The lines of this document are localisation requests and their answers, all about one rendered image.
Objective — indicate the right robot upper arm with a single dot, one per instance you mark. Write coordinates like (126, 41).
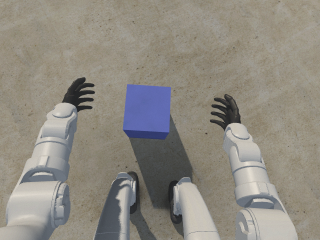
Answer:
(263, 224)

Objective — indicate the left robot upper arm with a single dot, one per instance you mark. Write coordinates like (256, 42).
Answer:
(36, 209)

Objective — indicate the robot left hand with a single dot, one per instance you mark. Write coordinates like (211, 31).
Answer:
(74, 92)

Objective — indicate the right robot foot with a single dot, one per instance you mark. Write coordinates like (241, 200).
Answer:
(175, 218)

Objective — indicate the carton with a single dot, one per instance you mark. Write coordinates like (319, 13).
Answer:
(147, 111)

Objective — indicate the robot right hand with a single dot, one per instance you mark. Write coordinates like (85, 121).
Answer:
(231, 111)

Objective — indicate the left robot forearm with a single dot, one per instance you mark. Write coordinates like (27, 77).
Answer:
(50, 157)

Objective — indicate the right robot forearm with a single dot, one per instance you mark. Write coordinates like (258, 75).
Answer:
(252, 185)

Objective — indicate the left robot foot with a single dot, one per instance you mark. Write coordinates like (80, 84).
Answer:
(133, 208)

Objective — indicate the robot foot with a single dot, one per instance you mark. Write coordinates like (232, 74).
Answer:
(133, 208)
(175, 218)

